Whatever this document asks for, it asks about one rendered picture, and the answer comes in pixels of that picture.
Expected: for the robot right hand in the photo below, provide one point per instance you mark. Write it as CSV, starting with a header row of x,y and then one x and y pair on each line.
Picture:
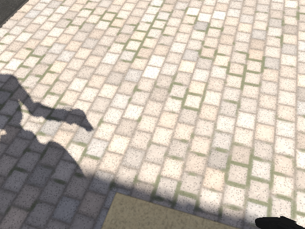
x,y
276,223

